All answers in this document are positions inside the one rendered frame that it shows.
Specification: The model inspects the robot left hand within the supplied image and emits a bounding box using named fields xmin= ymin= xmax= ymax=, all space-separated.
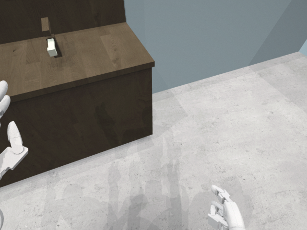
xmin=0 ymin=80 xmax=28 ymax=180

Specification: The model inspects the tap lever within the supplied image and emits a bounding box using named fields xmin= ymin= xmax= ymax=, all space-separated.
xmin=47 ymin=38 xmax=57 ymax=57

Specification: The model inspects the robot right hand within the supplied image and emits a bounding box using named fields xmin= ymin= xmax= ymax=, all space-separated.
xmin=208 ymin=185 xmax=245 ymax=230

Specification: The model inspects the counter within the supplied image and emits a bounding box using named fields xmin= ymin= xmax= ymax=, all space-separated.
xmin=0 ymin=0 xmax=155 ymax=188

